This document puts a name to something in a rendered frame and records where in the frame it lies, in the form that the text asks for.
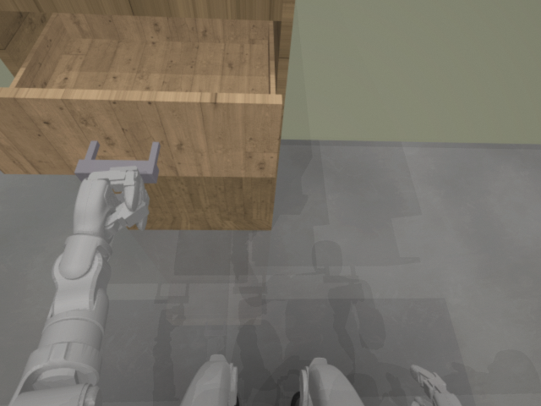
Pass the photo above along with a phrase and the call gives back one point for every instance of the right robot thigh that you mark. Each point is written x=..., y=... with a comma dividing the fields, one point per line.
x=325, y=385

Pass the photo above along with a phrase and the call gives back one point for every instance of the right robot hand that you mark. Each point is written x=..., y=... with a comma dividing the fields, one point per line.
x=434, y=387

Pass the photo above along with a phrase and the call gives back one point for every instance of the left robot forearm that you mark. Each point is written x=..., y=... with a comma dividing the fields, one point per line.
x=69, y=350

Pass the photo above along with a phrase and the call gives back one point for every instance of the robot thigh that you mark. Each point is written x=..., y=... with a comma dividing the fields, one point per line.
x=214, y=384
x=325, y=385

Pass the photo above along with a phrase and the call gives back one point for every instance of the handle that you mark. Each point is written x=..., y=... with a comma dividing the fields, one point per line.
x=148, y=170

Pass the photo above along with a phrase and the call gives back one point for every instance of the cabinet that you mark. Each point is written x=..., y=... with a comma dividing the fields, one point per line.
x=176, y=202

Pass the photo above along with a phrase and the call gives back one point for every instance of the left robot upper arm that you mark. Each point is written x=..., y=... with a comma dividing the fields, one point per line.
x=74, y=395

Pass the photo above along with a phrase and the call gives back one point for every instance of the left robot thigh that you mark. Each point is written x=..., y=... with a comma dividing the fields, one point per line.
x=214, y=384

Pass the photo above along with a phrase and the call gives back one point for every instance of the drawer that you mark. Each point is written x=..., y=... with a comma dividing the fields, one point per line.
x=205, y=89

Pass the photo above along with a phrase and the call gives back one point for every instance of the left robot hand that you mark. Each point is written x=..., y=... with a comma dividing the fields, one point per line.
x=96, y=201

